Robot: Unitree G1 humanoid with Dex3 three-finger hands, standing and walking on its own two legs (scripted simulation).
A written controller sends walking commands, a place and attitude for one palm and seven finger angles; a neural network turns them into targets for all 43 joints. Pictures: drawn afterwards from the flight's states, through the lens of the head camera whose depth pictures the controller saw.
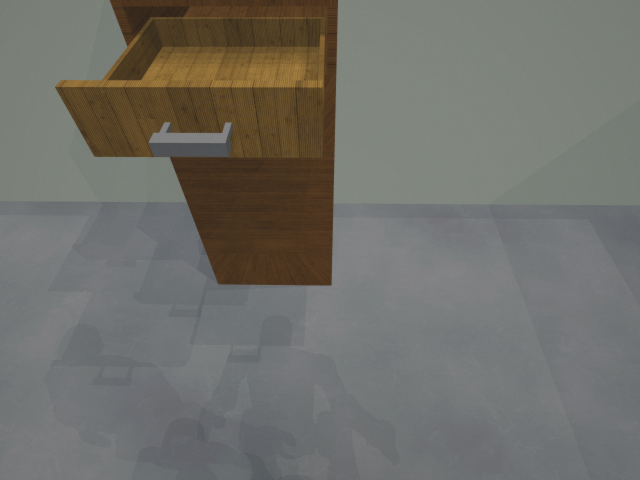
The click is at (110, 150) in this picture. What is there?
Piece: drawer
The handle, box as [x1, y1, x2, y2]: [148, 122, 232, 156]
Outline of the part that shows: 148,142 154,156 228,156 231,146 229,137 232,126 231,122 225,122 223,131 221,133 170,133 169,132 172,127 170,122 164,122 160,131 158,133 153,133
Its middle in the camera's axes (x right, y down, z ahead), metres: -0.19 -0.15 +0.59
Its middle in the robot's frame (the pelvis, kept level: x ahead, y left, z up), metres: +0.56 +0.22 +0.13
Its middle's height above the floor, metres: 0.91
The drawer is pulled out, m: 0.30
